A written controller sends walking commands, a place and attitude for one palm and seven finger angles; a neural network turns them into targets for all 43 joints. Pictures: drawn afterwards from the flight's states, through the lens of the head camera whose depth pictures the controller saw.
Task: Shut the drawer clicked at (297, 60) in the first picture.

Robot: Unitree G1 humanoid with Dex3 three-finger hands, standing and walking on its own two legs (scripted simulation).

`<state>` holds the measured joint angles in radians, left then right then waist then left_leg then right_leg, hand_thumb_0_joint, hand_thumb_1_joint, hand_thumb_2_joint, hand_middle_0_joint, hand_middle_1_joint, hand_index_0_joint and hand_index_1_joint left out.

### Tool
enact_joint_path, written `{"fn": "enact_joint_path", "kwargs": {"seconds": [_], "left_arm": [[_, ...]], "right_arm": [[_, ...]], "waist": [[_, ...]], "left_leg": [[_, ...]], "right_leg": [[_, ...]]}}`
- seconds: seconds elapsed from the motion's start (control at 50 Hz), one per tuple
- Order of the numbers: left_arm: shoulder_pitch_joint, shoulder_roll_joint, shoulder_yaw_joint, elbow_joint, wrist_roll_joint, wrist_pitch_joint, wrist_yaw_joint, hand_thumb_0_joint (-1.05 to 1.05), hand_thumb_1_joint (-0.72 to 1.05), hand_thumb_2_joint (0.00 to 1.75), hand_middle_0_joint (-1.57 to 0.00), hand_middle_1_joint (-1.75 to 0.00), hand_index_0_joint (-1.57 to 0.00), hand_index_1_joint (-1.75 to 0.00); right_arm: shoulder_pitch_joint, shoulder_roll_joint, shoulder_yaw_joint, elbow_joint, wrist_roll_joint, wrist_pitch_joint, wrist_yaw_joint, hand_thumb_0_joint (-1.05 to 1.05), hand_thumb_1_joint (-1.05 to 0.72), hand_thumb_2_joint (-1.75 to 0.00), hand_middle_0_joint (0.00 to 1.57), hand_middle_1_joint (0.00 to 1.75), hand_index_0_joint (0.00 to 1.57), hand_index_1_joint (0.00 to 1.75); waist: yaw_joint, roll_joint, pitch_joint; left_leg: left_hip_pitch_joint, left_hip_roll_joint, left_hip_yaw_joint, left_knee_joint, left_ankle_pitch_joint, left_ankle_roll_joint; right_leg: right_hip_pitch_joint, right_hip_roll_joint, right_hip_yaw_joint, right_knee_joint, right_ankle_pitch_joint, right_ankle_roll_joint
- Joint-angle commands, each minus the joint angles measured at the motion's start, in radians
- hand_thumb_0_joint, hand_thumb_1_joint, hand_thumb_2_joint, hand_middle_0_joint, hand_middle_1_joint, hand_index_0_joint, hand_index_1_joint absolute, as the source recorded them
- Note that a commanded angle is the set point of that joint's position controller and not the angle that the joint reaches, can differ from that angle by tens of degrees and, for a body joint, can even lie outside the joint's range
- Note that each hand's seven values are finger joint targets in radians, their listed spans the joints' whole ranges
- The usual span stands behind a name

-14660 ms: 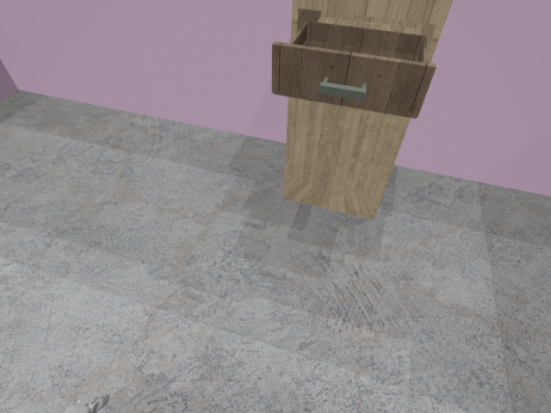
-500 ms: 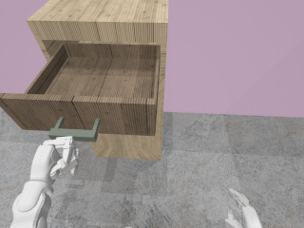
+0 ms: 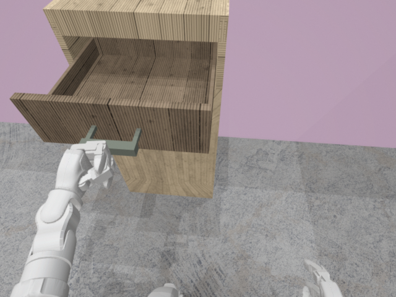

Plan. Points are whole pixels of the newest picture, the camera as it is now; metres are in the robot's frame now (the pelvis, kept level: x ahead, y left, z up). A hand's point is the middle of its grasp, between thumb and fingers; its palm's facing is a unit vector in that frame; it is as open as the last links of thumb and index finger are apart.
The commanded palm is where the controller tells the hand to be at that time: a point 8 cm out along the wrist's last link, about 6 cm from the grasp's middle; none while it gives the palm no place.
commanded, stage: push the drawer shut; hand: left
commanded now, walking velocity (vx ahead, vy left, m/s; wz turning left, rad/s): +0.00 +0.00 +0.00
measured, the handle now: (112, 139) +0.41 +0.21 +0.08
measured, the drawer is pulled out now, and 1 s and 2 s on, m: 0.26 0.12 0.01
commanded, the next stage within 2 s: none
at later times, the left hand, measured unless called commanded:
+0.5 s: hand (119, 137) +0.42 +0.20 +0.08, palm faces -0.06 -1.00 -0.03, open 2.7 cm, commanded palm +0.41 +0.24 +0.08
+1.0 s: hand (128, 118) +0.47 +0.19 +0.08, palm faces -0.04 -1.00 -0.02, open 2.8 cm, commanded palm +0.47 +0.23 +0.08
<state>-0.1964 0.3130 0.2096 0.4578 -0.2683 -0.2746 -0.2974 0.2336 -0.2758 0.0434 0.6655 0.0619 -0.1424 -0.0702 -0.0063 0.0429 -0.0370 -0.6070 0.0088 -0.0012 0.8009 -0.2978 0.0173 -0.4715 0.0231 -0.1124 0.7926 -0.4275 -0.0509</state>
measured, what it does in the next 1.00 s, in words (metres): stands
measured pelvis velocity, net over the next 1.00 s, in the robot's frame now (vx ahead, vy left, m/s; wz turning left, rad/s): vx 0.01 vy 0.02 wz -0.03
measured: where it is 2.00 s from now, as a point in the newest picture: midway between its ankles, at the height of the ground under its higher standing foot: outside the picture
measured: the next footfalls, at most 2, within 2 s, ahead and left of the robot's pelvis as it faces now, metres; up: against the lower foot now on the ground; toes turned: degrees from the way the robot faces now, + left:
none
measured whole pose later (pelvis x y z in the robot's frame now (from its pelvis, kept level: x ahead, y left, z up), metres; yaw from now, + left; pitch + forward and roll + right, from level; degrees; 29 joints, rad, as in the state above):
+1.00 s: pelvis +0.01 +0.02 -0.01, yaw -2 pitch +13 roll -2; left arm -0.77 0.41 0.28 1.05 -0.15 -0.34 -0.24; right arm 0.35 -0.27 0.04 0.67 0.03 -0.03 -0.01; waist -0.09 0.02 -0.07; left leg -0.77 0.02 0.02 0.88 -0.33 0.04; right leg -0.63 0.03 -0.09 0.85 -0.44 -0.03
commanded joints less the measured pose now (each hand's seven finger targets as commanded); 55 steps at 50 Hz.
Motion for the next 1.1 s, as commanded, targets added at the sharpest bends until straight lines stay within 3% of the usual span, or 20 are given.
{"fn": "enact_joint_path", "kwargs": {"seconds": [0.0,0.02,0.04,0.12,0.16,0.22,0.38,0.4,0.44,0.56,0.64,0.66,0.68,0.7,0.78,0.82,0.9,0.98,1.06,1.08], "left_arm": [[-0.512,0.154,0.000,-0.130,-0.001,-0.041,0.023,0.00,0.90,0.90,-1.40,-1.60,-1.40,-1.60],[-0.514,0.188,0.026,-0.087,0.011,-0.039,0.034,0.00,0.90,0.90,-1.40,-1.60,-1.40,-1.60],[-0.549,0.149,-0.008,-0.082,0.007,-0.042,0.034,0.00,0.90,0.90,-1.40,-1.60,-1.40,-1.60],[-0.606,0.200,0.031,-0.003,0.018,-0.050,0.047,0.00,0.90,0.90,-1.40,-1.60,-1.40,-1.60],[-0.653,0.158,-0.003,0.032,0.023,-0.052,0.050,0.00,0.90,0.90,-1.40,-1.60,-1.40,-1.60],[-0.675,0.226,0.058,0.096,0.034,-0.058,0.062,0.00,0.90,0.90,-1.40,-1.60,-1.40,-1.60],[-0.705,0.183,0.038,0.120,0.047,-0.071,0.066,0.00,0.90,0.90,-1.40,-1.60,-1.40,-1.60],[-0.727,0.189,0.038,0.116,0.050,-0.074,0.069,0.00,0.90,0.90,-1.40,-1.60,-1.40,-1.60],[-0.737,0.193,0.039,0.147,0.059,-0.073,0.076,0.00,0.90,0.90,-1.40,-1.60,-1.40,-1.60],[-0.861,0.191,0.033,0.235,0.082,-0.081,0.090,0.00,0.90,0.90,-1.40,-1.60,-1.40,-1.60],[-0.917,0.194,0.030,0.231,0.091,-0.095,0.087,0.00,0.90,0.90,-1.40,-1.60,-1.40,-1.60],[-0.894,0.190,0.034,0.250,0.093,-0.093,0.087,0.00,0.90,0.90,-1.40,-1.60,-1.40,-1.60],[-0.926,0.168,0.012,0.251,0.092,-0.094,0.085,0.00,0.90,0.90,-1.40,-1.60,-1.40,-1.60],[-0.933,0.190,0.031,0.269,0.095,-0.096,0.087,0.00,0.90,0.90,-1.40,-1.60,-1.40,-1.60],[-0.988,0.200,0.042,0.325,0.098,-0.105,0.089,0.00,0.90,0.90,-1.40,-1.60,-1.40,-1.60],[-1.002,0.255,0.082,0.367,0.101,-0.108,0.085,0.00,0.90,0.90,-1.40,-1.60,-1.40,-1.60],[-1.076,0.258,0.073,0.380,0.110,-0.118,0.073,0.00,0.90,0.90,-1.40,-1.60,-1.40,-1.60],[-1.091,0.260,0.072,0.414,0.111,-0.117,0.064,0.00,0.90,0.90,-1.40,-1.60,-1.40,-1.60],[-1.120,0.352,0.136,0.437,0.117,-0.121,0.057,0.00,0.90,0.90,-1.40,-1.60,-1.40,-1.60],[-1.130,0.344,0.126,0.432,0.116,-0.121,0.054,0.00,0.90,0.90,-1.40,-1.60,-1.40,-1.60]], "right_arm": [[-0.028,-0.137,-0.048,-0.128,0.000,-0.038,-0.012,0.00,-0.90,-0.90,0.20,0.30,0.20,0.30],[-0.019,-0.142,-0.050,-0.120,-0.001,-0.030,-0.012,0.00,-0.90,-0.90,0.20,0.30,0.20,0.30],[-0.022,-0.136,-0.045,-0.125,0.000,-0.028,-0.010,0.00,-0.90,-0.90,0.20,0.30,0.20,0.30],[0.002,-0.146,-0.047,-0.121,-0.003,-0.017,-0.006,0.00,-0.90,-0.90,0.20,0.30,0.20,0.30],[0.012,-0.142,-0.045,-0.123,-0.003,-0.013,0.000,0.00,-0.90,-0.90,0.20,0.30,0.20,0.30],[0.041,-0.154,-0.051,-0.113,-0.009,-0.003,0.004,0.00,-0.90,-0.90,0.20,0.30,0.20,0.30],[0.090,-0.152,-0.067,-0.122,-0.013,0.019,0.022,0.00,-0.90,-0.90,0.20,0.30,0.20,0.30],[0.093,-0.153,-0.066,-0.121,-0.013,0.022,0.024,0.00,-0.90,-0.90,0.20,0.30,0.20,0.30],[0.107,-0.158,-0.066,-0.116,-0.015,0.030,0.027,0.00,-0.90,-0.90,0.20,0.30,0.20,0.30],[0.136,-0.160,-0.071,-0.094,-0.019,0.045,0.029,0.00,-0.90,-0.90,0.20,0.30,0.20,0.30],[0.157,-0.160,-0.075,-0.088,-0.023,0.054,0.033,0.00,-0.90,-0.90,0.20,0.30,0.20,0.30],[0.164,-0.159,-0.077,-0.089,-0.025,0.057,0.036,0.00,-0.90,-0.90,0.20,0.30,0.20,0.30],[0.161,-0.156,-0.075,-0.089,-0.026,0.058,0.038,0.00,-0.90,-0.90,0.20,0.30,0.20,0.30],[0.170,-0.160,-0.077,-0.082,-0.027,0.062,0.039,0.00,-0.90,-0.90,0.20,0.30,0.20,0.30],[0.181,-0.161,-0.075,-0.078,-0.029,0.073,0.041,0.00,-0.90,-0.90,0.20,0.30,0.20,0.30],[0.195,-0.167,-0.072,-0.075,-0.031,0.081,0.040,0.00,-0.90,-0.90,0.20,0.30,0.20,0.30],[0.199,-0.161,-0.071,-0.073,-0.032,0.088,0.040,0.00,-0.90,-0.90,0.20,0.30,0.20,0.30],[0.217,-0.161,-0.070,-0.072,-0.034,0.097,0.044,0.00,-0.90,-0.90,0.20,0.30,0.20,0.30],[0.238,-0.168,-0.071,-0.067,-0.036,0.105,0.042,0.00,-0.90,-0.90,0.20,0.30,0.20,0.30],[0.240,-0.166,-0.069,-0.071,-0.036,0.107,0.042,0.00,-0.90,-0.90,0.20,0.30,0.20,0.30]], "waist": [[-0.087,0.007,-0.216],[-0.093,-0.028,-0.199],[-0.093,-0.002,-0.200],[-0.090,-0.028,-0.221],[-0.096,-0.007,-0.224],[-0.089,-0.043,-0.245],[-0.086,0.003,-0.311],[-0.088,0.029,-0.305],[-0.097,-0.009,-0.290],[-0.122,0.019,-0.273],[-0.127,0.039,-0.348],[-0.115,0.042,-0.369],[-0.128,0.067,-0.360],[-0.126,0.029,-0.359],[-0.139,0.010,-0.341],[-0.137,-0.015,-0.336],[-0.151,0.042,-0.350],[-0.160,0.041,-0.383],[-0.156,0.020,-0.414],[-0.160,0.023,-0.422]], "left_leg": [[0.228,-0.012,-0.050,-0.111,-0.073,0.022],[0.209,-0.007,-0.054,-0.108,-0.093,0.025],[0.208,-0.011,-0.052,-0.113,-0.101,0.023],[0.198,-0.007,-0.059,-0.117,-0.113,0.022],[0.218,-0.006,-0.067,-0.123,-0.117,0.018],[0.203,-0.003,-0.073,-0.120,-0.107,0.020],[0.285,0.009,-0.079,-0.114,0.000,0.011],[0.289,0.011,-0.083,-0.116,0.007,0.009],[0.282,0.014,-0.089,-0.114,0.018,0.011],[0.283,0.018,-0.100,-0.109,-0.010,0.009],[0.330,0.020,-0.102,-0.084,0.069,0.008],[0.337,0.021,-0.105,-0.081,0.080,0.005],[0.343,0.020,-0.100,-0.075,0.088,0.006],[0.331,0.022,-0.109,-0.073,0.090,0.005],[0.296,0.019,-0.099,-0.061,0.072,0.012],[0.256,0.016,-0.094,-0.049,0.067,0.017],[0.252,0.014,-0.080,-0.032,0.058,0.018],[0.243,0.015,-0.075,-0.012,0.080,0.022],[0.192,0.012,-0.062,0.008,0.090,0.029],[0.192,0.011,-0.060,0.011,0.101,0.031]], "right_leg": [[-0.108,-0.018,0.124,-0.193,0.022,0.042],[-0.115,-0.016,0.128,-0.198,-0.001,0.045],[-0.120,-0.018,0.128,-0.197,-0.005,0.043],[-0.119,-0.012,0.119,-0.186,-0.013,0.040],[-0.145,-0.010,0.103,-0.172,0.000,0.037],[-0.135,-0.004,0.100,-0.162,0.008,0.037],[-0.156,0.006,0.081,-0.139,0.098,0.029],[-0.163,0.006,0.080,-0.135,0.103,0.027],[-0.174,0.010,0.075,-0.130,0.110,0.027],[-0.239,0.011,0.071,-0.117,0.088,0.027],[-0.241,0.012,0.072,-0.103,0.132,0.024],[-0.238,0.014,0.069,-0.097,0.132,0.022],[-0.252,0.014,0.070,-0.100,0.139,0.022],[-0.247,0.016,0.068,-0.095,0.142,0.021],[-0.263,0.019,0.072,-0.095,0.132,0.025],[-0.251,0.022,0.077,-0.091,0.132,0.025],[-0.271,0.020,0.087,-0.089,0.128,0.028],[-0.274,0.024,0.092,-0.082,0.143,0.030],[-0.230,0.025,0.107,-0.076,0.169,0.034],[-0.224,0.026,0.111,-0.075,0.184,0.035]]}}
